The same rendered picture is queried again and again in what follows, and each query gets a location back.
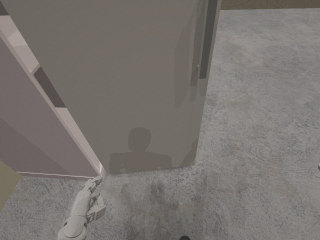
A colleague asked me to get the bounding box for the fridge door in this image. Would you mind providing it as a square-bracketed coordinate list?
[0, 0, 222, 174]

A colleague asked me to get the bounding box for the left robot hand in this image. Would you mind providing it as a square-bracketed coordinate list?
[69, 175, 106, 224]

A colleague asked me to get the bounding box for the robot left forearm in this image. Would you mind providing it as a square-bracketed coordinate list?
[57, 215, 88, 240]

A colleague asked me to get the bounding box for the handle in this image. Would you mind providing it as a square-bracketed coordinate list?
[197, 0, 218, 79]

